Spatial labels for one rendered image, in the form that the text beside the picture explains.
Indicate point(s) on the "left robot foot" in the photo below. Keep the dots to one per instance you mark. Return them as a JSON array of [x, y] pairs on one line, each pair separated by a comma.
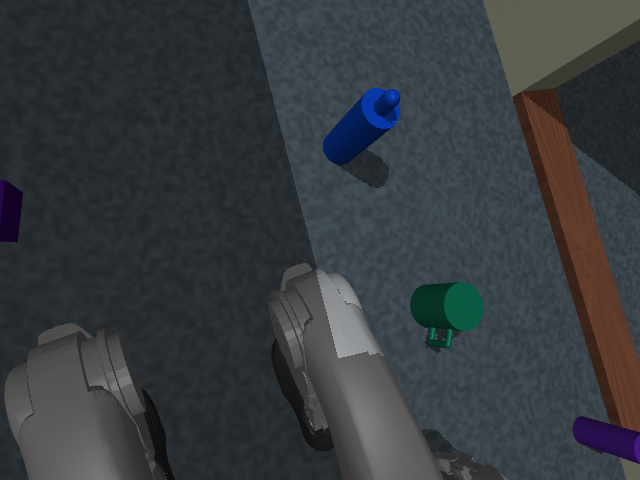
[[158, 438]]

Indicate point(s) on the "right robot hand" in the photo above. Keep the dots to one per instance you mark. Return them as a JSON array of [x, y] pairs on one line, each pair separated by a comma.
[[464, 467]]

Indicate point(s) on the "right robot foot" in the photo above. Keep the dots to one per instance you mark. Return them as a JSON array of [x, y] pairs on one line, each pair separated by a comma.
[[320, 440]]

